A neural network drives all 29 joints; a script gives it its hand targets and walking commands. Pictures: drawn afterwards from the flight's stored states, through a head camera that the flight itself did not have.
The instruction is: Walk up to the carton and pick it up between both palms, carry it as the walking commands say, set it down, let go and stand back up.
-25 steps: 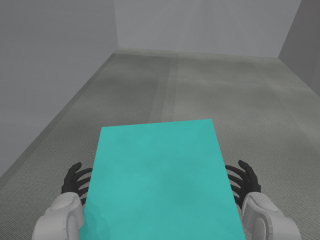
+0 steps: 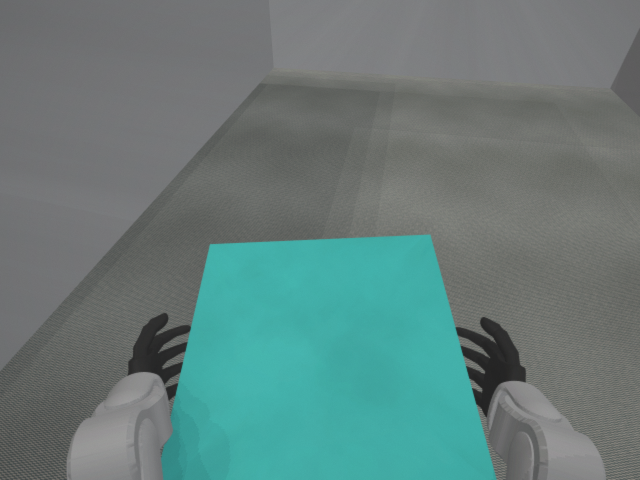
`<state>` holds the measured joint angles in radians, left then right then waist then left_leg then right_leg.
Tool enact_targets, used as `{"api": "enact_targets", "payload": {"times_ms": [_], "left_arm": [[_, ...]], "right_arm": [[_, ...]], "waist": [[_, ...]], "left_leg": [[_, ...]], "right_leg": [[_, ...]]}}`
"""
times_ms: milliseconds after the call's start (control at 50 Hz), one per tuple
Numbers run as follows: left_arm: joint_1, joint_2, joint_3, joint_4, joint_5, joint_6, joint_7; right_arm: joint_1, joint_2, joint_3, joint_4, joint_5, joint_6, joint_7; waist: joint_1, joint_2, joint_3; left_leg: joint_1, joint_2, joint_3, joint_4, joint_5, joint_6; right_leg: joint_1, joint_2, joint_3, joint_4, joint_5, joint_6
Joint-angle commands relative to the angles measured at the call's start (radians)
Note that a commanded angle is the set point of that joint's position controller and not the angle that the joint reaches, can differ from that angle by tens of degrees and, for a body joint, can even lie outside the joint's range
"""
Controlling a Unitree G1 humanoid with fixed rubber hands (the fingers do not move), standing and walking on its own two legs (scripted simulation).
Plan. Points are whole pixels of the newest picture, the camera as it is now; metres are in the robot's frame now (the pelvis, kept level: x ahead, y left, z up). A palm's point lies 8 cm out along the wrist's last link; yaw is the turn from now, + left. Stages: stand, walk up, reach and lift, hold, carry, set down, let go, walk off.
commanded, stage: carry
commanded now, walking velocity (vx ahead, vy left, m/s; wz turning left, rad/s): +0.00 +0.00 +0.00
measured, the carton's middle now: (324, 373) +0.28 +0.00 +0.02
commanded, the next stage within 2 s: none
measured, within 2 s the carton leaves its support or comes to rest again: neither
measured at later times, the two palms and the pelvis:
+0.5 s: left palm out of the picture +0.13 +0.17 +0.07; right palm out of the picture +0.11 -0.21 +0.06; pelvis -0.10 -0.02 -0.02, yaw +2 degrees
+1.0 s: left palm out of the picture +0.03 +0.21 +0.09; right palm out of the picture +0.02 -0.17 +0.09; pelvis -0.23 +0.01 +0.01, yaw +2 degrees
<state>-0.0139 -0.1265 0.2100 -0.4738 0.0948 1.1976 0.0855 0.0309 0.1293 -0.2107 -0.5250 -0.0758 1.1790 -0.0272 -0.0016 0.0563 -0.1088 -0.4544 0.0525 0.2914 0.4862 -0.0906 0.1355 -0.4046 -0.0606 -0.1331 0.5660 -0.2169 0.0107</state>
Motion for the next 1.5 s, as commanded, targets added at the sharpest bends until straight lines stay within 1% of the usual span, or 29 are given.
{"api": "enact_targets", "payload": {"times_ms": [0, 60, 160, 260, 300, 320, 340, 360, 380, 400, 460, 500, 540, 560, 600, 680, 740, 780, 840, 880, 960, 980, 1020, 1140, 1280, 1360, 1380, 1460, 1480], "left_arm": [[-0.463, -0.763, -0.838, -0.163, -0.398, -0.005, -0.189], [-0.439, -0.748, -0.822, -0.128, -0.392, 0.005, -0.190], [-0.481, -0.753, -0.821, -0.133, -0.411, 0.009, -0.199], [-0.535, -0.743, -0.829, -0.145, -0.423, 0.025, -0.204], [-0.533, -0.743, -0.830, -0.131, -0.412, 0.031, -0.202], [-0.539, -0.725, -0.814, -0.114, -0.398, 0.040, -0.199], [-0.529, -0.737, -0.821, -0.113, -0.391, 0.044, -0.191], [-0.577, -0.723, -0.818, -0.143, -0.380, 0.046, -0.184], [-0.559, -0.712, -0.798, -0.116, -0.358, 0.040, -0.177], [-0.570, -0.711, -0.794, -0.107, -0.354, 0.033, -0.173], [-0.400, -0.714, -0.724, -0.037, -0.330, 0.021, -0.155], [-0.417, -0.758, -0.730, -0.089, -0.320, -0.011, -0.155], [-0.444, -0.846, -0.756, -0.102, -0.334, -0.047, -0.172], [-0.508, -0.849, -0.779, -0.155, -0.341, -0.065, -0.180], [-0.468, -0.825, -0.778, -0.133, -0.391, -0.064, -0.211], [-0.619, -0.710, -0.782, -0.062, -0.368, -0.083, -0.225], [-0.616, -0.552, -0.635, 0.290, -0.249, -0.196, -0.242], [-0.590, -0.674, -0.769, 0.060, -0.335, -0.239, -0.246], [-0.539, -0.802, -0.823, -0.041, -0.381, -0.213, -0.231], [-0.410, -0.699, -0.714, 0.123, -0.300, -0.201, -0.219], [-0.373, -0.763, -0.816, -0.117, -0.347, -0.157, -0.199], [-0.398, -0.757, -0.819, -0.116, -0.350, -0.140, -0.201], [-0.448, -0.703, -0.811, -0.145, -0.340, -0.106, -0.185], [-0.478, -0.718, -0.853, -0.189, -0.371, -0.065, -0.173], [-0.441, -0.652, -0.763, 0.015, -0.362, -0.041, -0.189], [-0.467, -0.720, -0.794, -0.029, -0.406, -0.027, -0.199], [-0.508, -0.729, -0.811, -0.047, -0.414, -0.021, -0.198], [-0.532, -0.651, -0.750, 0.055, -0.358, -0.061, -0.206], [-0.514, -0.730, -0.806, -0.009, -0.395, -0.056, -0.204]], "right_arm": [[-0.481, 0.712, 0.814, -0.095, 0.320, 0.012, 0.128], [-0.496, 0.687, 0.807, -0.105, 0.309, 0.017, 0.121], [-0.501, 0.703, 0.806, -0.097, 0.298, 0.022, 0.114], [-0.477, 0.724, 0.781, -0.045, 0.289, 0.029, 0.109], [-0.456, 0.714, 0.770, -0.047, 0.295, 0.028, 0.111], [-0.466, 0.682, 0.750, -0.045, 0.291, 0.033, 0.111], [-0.462, 0.674, 0.750, -0.037, 0.307, 0.037, 0.112], [-0.499, 0.653, 0.740, -0.024, 0.317, 0.042, 0.112], [-0.508, 0.641, 0.726, -0.019, 0.321, 0.041, 0.119], [-0.512, 0.652, 0.707, 0.014, 0.312, 0.043, 0.127], [-0.578, 0.681, 0.744, -0.032, 0.357, 0.037, 0.130], [-0.697, 0.736, 0.838, -0.152, 0.399, 0.008, 0.129], [-0.733, 0.788, 0.912, -0.210, 0.417, -0.021, 0.128], [-0.704, 0.819, 0.922, -0.186, 0.411, -0.028, 0.132], [-0.558, 0.795, 0.890, -0.117, 0.324, -0.030, 0.104], [-0.517, 0.681, 0.704, 0.079, 0.202, -0.062, 0.085], [-0.487, 0.526, 0.501, 0.437, 0.055, -0.191, 0.095], [-0.485, 0.668, 0.650, 0.208, 0.157, -0.244, 0.098], [-0.558, 0.806, 0.782, 0.006, 0.269, -0.220, 0.091], [-0.509, 0.715, 0.744, 0.100, 0.246, -0.202, 0.091], [-0.528, 0.758, 0.882, -0.182, 0.364, -0.143, 0.112], [-0.528, 0.754, 0.864, -0.154, 0.362, -0.130, 0.116], [-0.496, 0.736, 0.831, -0.079, 0.362, -0.092, 0.115], [-0.530, 0.703, 0.835, -0.159, 0.366, -0.059, 0.114], [-0.518, 0.621, 0.768, -0.040, 0.271, -0.032, 0.076], [-0.534, 0.676, 0.790, -0.088, 0.286, -0.014, 0.072], [-0.520, 0.687, 0.765, -0.052, 0.279, -0.009, 0.074], [-0.531, 0.636, 0.698, 0.074, 0.234, -0.050, 0.086], [-0.519, 0.699, 0.757, -0.015, 0.277, -0.046, 0.089]], "waist": [[0.015, 0.031, -0.252], [0.016, -0.016, -0.212], [0.001, -0.144, -0.210], [-0.025, -0.238, -0.201], [-0.042, -0.194, -0.206], [-0.054, -0.069, -0.155], [-0.050, 0.108, -0.154], [-0.031, 0.382, -0.085], [-0.002, 0.400, -0.024], [0.021, 0.392, -0.052], [0.085, 0.222, -0.264], [0.072, 0.098, -0.343], [0.057, -0.344, -0.302], [0.024, -0.411, -0.236], [-0.003, -0.291, -0.094], [-0.008, -0.093, -0.074], [0.011, -0.103, -0.179], [0.017, -0.176, -0.246], [0.017, -0.235, -0.301], [0.017, -0.228, -0.383], [0.009, -0.052, -0.425], [0.010, 0.042, -0.390], [0.006, 0.087, -0.306], [0.012, 0.044, -0.188], [0.011, -0.111, -0.108], [0.015, -0.099, -0.122], [0.010, -0.002, -0.110], [0.009, -0.048, -0.169], [0.008, -0.052, -0.195]], "left_leg": [[0.043, 0.208, -0.286, -0.282, -0.628, -0.109], [0.091, 0.158, -0.222, -0.238, -0.570, -0.154], [0.186, 0.077, -0.187, 0.015, -0.414, -0.122], [0.338, -0.015, -0.146, 0.310, -0.325, -0.097], [0.373, 0.009, -0.203, 0.314, -0.398, -0.057], [0.297, 0.031, -0.246, 0.238, -0.534, -0.045], [0.140, 0.146, -0.393, 0.032, -0.735, -0.023], [-0.247, 0.322, -0.581, -0.413, -0.958, 0.018], [-0.406, 0.348, -0.562, -0.547, -0.959, -0.002], [-0.463, 0.291, -0.441, -0.554, -0.878, -0.084], [-0.222, 0.119, -0.124, -0.443, -0.638, -0.307], [0.054, 0.081, -0.067, -0.283, -0.484, -0.328], [0.276, 0.030, -0.139, 0.355, -0.330, -0.188], [0.074, -0.014, -0.209, 0.605, -0.333, -0.199], [-0.281, -0.015, -0.310, 0.619, -0.210, -0.193], [-0.120, -0.067, -0.283, 0.626, -0.167, -0.206], [-0.129, -0.079, -0.227, 0.342, -0.263, -0.205], [-0.050, -0.107, -0.176, 0.134, -0.289, -0.195], [0.088, -0.095, -0.175, -0.108, -0.281, -0.170], [0.215, -0.031, -0.214, -0.195, -0.223, -0.147], [0.372, 0.095, -0.256, -0.109, 0.021, -0.114], [0.312, 0.111, -0.293, -0.025, 0.154, -0.106], [0.188, 0.119, -0.327, -0.094, 0.025, -0.081], [0.076, 0.133, -0.375, -0.170, -0.333, -0.078], [0.021, 0.131, -0.383, -0.157, -0.368, -0.078], [0.025, 0.116, -0.383, -0.155, -0.420, -0.073], [0.051, 0.118, -0.377, -0.160, -0.392, -0.071], [0.110, 0.111, -0.353, -0.104, -0.174, -0.080], [0.144, 0.109, -0.341, -0.086, -0.056, -0.090]], "right_leg": [[0.121, 0.016, 0.002, 0.000, -0.110, -0.020], [0.062, 0.010, 0.023, -0.107, -0.147, -0.026], [-0.101, -0.090, 0.183, -0.260, -0.333, -0.037], [-0.312, -0.123, 0.174, -0.300, -0.412, -0.023], [-0.399, -0.106, 0.135, -0.198, -0.416, -0.017], [-0.414, -0.044, 0.059, -0.059, -0.409, 0.016], [-0.351, 0.032, -0.001, 0.207, -0.306, 0.030], [-0.107, 0.120, -0.058, 0.628, -0.244, 0.055], [0.013, 0.117, -0.014, 0.837, -0.210, 0.043], [0.104, 0.139, -0.034, 0.914, -0.203, 0.029], [0.257, 0.196, -0.171, 0.580, -0.316, -0.019], [0.258, 0.208, -0.174, 0.124, -0.457, -0.053], [0.046, 0.032, 0.146, -0.318, -0.372, -0.099], [0.023, -0.208, 0.532, -0.429, -0.530, -0.113], [0.126, -0.266, 0.528, -0.454, -0.535, -0.006], [0.069, -0.144, 0.361, -0.374, -0.101, 0.029], [0.350, -0.153, 0.374, -0.241, 0.456, 0.000], [0.481, -0.121, 0.279, -0.208, 0.637, 0.020], [0.535, -0.150, 0.297, -0.174, 0.624, -0.014], [0.522, -0.144, 0.286, -0.144, 0.554, -0.021], [0.326, -0.115, 0.194, -0.073, 0.453, -0.050], [0.247, -0.071, 0.151, -0.085, 0.364, -0.031], [0.224, -0.060, 0.122, -0.081, 0.170, -0.054], [0.132, -0.042, 0.145, -0.082, 0.075, -0.066], [0.106, -0.042, 0.166, -0.077, 0.044, -0.048], [0.102, -0.040, 0.179, -0.080, 0.037, -0.049], [0.077, -0.042, 0.177, -0.067, 0.048, -0.048], [0.122, -0.064, 0.176, -0.067, 0.139, -0.053], [0.124, -0.052, 0.161, -0.042, 0.192, -0.054]]}}
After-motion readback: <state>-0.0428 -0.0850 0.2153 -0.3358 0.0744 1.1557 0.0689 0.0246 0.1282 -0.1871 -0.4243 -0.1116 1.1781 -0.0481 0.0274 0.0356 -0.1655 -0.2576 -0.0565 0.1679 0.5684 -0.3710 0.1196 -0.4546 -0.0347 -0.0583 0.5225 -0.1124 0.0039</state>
